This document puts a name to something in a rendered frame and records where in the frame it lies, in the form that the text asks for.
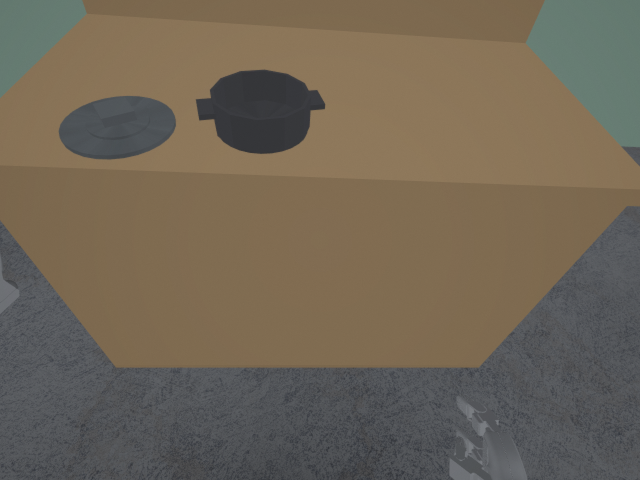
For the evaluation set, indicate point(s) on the lid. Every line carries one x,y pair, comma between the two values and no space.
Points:
83,133

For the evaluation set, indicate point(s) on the pot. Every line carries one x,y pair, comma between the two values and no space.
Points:
260,111

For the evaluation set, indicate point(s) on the robot right hand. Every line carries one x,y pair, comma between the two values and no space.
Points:
497,458

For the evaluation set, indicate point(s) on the table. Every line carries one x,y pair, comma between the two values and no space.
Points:
450,182

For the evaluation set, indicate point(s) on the knob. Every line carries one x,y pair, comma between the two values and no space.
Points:
114,112

